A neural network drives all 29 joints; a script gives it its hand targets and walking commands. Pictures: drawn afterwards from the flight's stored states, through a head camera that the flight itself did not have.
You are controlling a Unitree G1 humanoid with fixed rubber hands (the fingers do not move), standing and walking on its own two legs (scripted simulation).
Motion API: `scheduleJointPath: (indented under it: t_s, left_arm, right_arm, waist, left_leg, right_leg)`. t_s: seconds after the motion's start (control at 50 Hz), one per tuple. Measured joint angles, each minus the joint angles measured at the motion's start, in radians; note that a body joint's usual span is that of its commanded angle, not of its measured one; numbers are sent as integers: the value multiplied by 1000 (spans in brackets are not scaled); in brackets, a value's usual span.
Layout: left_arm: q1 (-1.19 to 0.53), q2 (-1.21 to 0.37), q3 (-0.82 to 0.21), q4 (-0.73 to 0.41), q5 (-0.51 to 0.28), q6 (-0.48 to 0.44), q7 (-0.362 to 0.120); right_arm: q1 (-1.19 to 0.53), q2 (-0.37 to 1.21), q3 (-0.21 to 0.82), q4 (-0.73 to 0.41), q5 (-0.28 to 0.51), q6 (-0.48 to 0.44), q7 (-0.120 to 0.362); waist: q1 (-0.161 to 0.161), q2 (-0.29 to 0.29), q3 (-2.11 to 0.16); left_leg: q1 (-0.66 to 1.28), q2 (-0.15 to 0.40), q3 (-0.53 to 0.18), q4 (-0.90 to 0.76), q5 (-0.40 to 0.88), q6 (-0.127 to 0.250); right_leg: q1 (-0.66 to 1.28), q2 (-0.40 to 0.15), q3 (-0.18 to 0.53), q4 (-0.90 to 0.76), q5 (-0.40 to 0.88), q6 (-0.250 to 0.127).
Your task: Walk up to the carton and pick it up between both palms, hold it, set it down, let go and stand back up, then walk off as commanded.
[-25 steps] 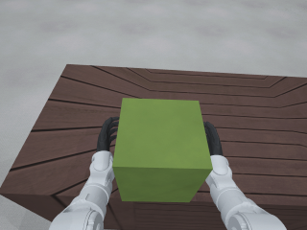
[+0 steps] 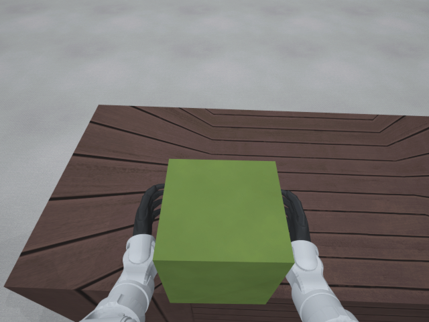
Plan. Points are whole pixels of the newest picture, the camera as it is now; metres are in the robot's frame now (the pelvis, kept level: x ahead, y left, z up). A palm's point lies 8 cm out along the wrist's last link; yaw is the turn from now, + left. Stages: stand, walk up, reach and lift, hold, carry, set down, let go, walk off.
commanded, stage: reach and lift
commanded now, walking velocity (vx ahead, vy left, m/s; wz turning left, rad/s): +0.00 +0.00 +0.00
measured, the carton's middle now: (219, 235) +0.33 +0.02 -0.04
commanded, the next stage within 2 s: none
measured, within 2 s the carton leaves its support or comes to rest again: leaves its support in 0.54 s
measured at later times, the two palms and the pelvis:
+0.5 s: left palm (145, 226) +0.33 +0.17 -0.01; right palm (298, 231) +0.33 -0.13 +0.00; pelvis +0.00 -0.01 +0.00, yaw +1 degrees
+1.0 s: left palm (142, 205) +0.35 +0.17 +0.05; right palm (305, 213) +0.34 -0.14 +0.05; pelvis +0.00 -0.01 +0.01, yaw +0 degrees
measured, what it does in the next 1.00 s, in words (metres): stands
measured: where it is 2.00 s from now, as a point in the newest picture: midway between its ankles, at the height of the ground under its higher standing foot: outside the picture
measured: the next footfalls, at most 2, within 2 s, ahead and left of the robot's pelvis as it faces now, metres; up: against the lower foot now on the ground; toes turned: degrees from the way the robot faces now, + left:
none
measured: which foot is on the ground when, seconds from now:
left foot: down 0.00-1.00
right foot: down 0.00-1.00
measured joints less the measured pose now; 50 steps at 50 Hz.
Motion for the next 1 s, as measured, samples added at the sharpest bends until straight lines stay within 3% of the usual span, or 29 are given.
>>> scheduleJointPath:
  t_s: [0.32, 0.62, 0.82, 1.0]
  left_arm:
    - [26, 3, 30, -25, 6, 4, -34]
    - [37, 5, -41, -85, -28, 28, -5]
    - [19, -7, -15, -159, 21, 70, -6]
    - [-24, -27, 54, -194, 106, 130, -33]
  right_arm:
    - [20, 5, 46, -13, 6, -6, -27]
    - [34, -22, 110, -44, 68, -14, -43]
    - [11, -28, 102, -67, 71, -15, -43]
    - [-34, -24, 33, -27, 16, -25, -42]
  waist:
    - [1, -6, -1]
    - [3, -9, -39]
    - [20, -31, -18]
    - [17, -51, 35]
  left_leg:
    - [20, 0, -11, -27, 9, -12]
    - [4, -1, -16, -18, 9, -8]
    - [92, -5, -3, -74, 31, -4]
    - [165, -5, 7, -135, 63, -4]
  right_leg:
    - [10, 0, -10, 5, -12, -11]
    - [5, 0, -13, -4, -5, -8]
    - [89, -4, -1, -58, 19, -4]
    - [155, -6, 6, -112, 49, -5]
